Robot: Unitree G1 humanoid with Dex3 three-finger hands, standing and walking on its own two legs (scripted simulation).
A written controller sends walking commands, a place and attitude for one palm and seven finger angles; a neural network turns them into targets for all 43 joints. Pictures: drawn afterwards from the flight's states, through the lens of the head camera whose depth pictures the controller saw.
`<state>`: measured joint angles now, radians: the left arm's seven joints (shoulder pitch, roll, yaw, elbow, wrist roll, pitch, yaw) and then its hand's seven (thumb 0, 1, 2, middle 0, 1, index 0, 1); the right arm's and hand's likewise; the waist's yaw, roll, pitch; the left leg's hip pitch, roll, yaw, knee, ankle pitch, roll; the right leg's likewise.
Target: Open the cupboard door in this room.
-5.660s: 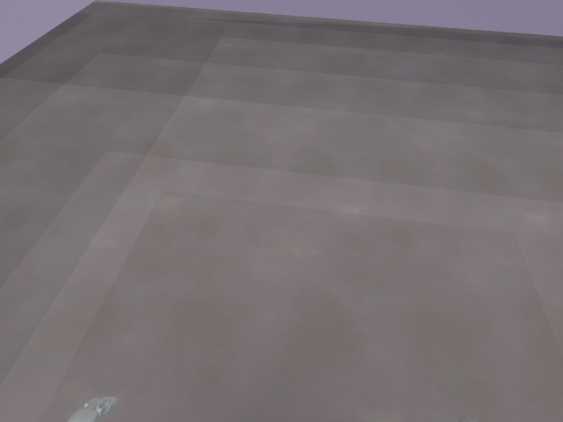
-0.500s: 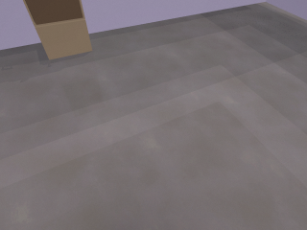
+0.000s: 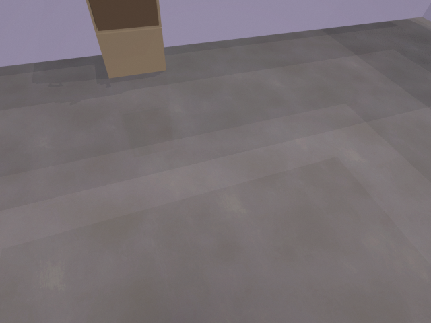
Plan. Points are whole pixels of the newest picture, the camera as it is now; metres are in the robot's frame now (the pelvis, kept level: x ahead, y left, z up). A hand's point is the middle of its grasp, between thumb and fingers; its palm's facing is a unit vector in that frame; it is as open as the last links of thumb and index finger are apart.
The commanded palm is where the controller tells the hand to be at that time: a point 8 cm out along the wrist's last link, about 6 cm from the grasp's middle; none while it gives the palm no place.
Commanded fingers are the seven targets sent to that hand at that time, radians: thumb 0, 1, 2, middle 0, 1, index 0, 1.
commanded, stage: stand and wait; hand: left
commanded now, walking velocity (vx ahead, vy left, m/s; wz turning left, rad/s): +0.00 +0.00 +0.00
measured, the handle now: out of the picture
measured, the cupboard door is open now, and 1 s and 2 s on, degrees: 0 0 0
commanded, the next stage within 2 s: turn or walk to find it in 0.66 s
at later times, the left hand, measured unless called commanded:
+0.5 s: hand out of the picture -0.03 +0.15 -0.16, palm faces +0.01 -0.98 -0.19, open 7.4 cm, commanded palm none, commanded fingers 0.00 0.90 0.90 -0.20 -0.30 -0.20 -0.30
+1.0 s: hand out of the picture -0.02 +0.16 -0.18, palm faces +0.10 -0.98 -0.17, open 7.4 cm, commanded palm none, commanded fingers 0.00 0.90 0.90 -0.20 -0.30 -0.20 -0.30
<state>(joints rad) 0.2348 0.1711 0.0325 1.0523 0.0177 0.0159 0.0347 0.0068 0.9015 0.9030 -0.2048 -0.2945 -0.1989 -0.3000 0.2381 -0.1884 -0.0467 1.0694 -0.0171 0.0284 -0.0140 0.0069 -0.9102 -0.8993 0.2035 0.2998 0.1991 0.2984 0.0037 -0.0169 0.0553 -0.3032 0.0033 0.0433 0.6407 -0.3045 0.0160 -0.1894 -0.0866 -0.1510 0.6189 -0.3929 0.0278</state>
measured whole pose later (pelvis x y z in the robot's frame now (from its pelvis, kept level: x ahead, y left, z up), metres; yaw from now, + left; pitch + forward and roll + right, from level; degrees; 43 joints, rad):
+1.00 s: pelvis -0.02 -0.01 +0.00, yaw +3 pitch -1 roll -2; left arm 0.26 0.15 0.04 1.07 0.02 0.03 0.03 0.01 0.90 0.90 -0.20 -0.29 -0.20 -0.30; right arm 0.29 -0.14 -0.04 1.10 -0.02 0.03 -0.01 0.01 -0.91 -0.90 0.20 0.30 0.20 0.30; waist -0.01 -0.01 0.05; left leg -0.35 0.00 -0.01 0.63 -0.26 0.02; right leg -0.22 -0.05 -0.12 0.57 -0.33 0.02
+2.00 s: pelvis -0.07 +0.00 +0.01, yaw +28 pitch +0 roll -2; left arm 0.27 0.26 0.06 1.00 0.01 0.06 0.02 0.01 0.90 0.90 -0.20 -0.29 -0.20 -0.30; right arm 0.10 -0.19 -0.03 0.95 -0.01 0.01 0.00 0.01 -0.91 -0.90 0.21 0.30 0.20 0.30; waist 0.04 -0.05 0.09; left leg -0.22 -0.01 0.03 0.52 -0.31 0.06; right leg -0.42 -0.09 -0.06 1.06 -0.49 0.07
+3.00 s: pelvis -0.10 -0.03 +0.01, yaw +50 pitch -2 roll +0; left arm 0.31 0.25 0.04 1.04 0.01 0.05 0.03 0.01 0.90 0.90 -0.20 -0.29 -0.20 -0.30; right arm 0.09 -0.19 -0.03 0.98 -0.02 0.01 0.00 0.01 -0.91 -0.90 0.20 0.30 0.20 0.30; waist 0.06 -0.06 0.07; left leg -0.23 0.01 0.09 0.58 -0.32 0.04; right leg -0.29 -0.12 -0.13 0.79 -0.50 0.04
